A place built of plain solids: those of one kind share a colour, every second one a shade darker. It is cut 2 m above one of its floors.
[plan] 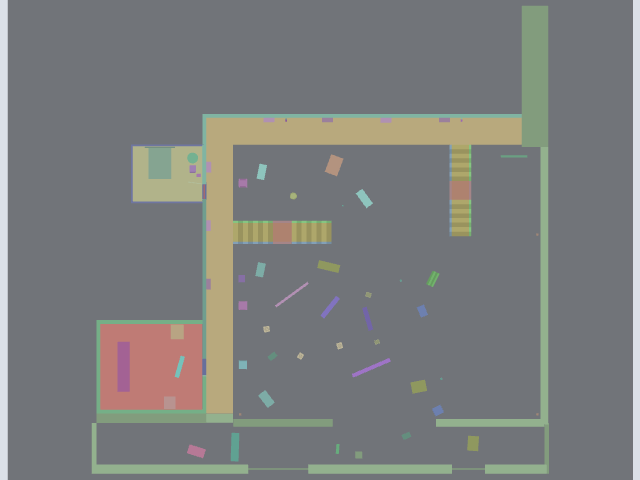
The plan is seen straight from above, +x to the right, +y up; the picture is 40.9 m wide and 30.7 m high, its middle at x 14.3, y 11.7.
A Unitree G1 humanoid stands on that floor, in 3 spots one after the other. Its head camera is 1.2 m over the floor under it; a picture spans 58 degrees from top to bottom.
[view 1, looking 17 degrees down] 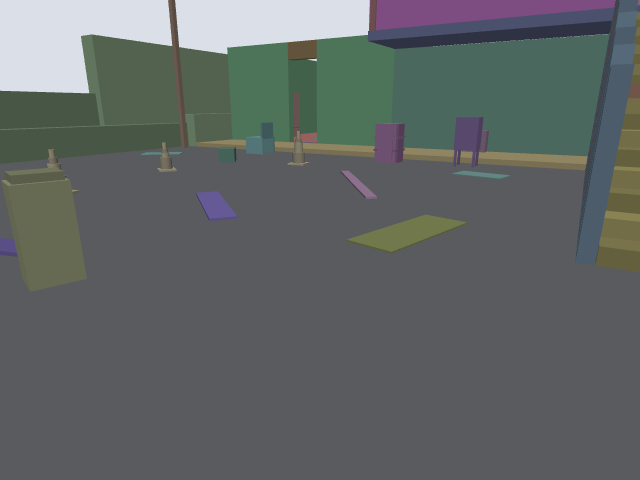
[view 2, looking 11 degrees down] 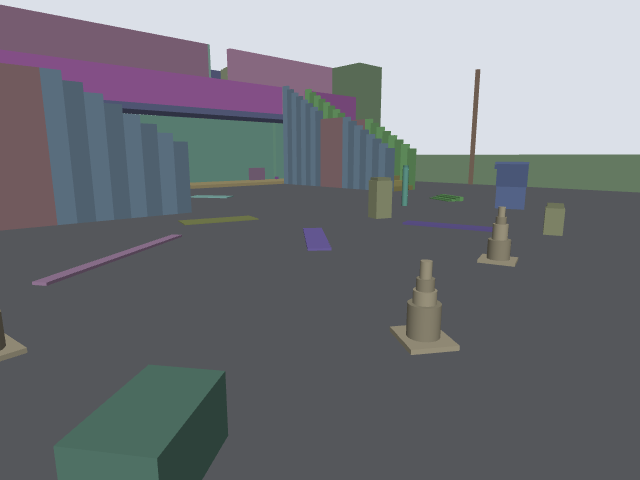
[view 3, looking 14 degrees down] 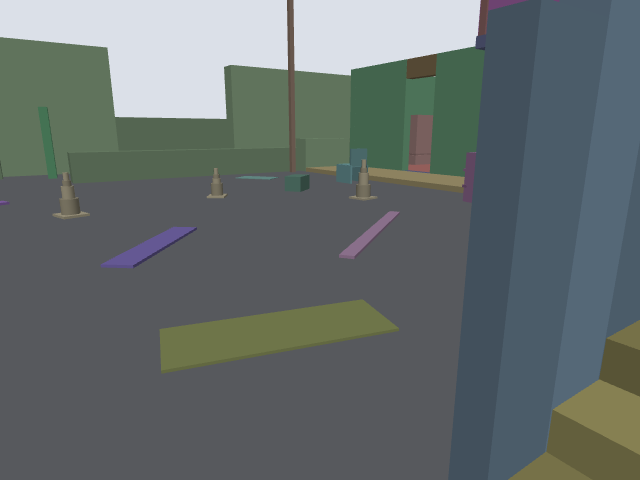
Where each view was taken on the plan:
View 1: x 18.93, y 11.38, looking -149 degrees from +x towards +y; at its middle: ground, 4.10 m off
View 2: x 10.72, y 2.77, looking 47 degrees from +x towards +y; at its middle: speed_bump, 6.14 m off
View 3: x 16.03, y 12.19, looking -124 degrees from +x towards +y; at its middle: ground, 4.96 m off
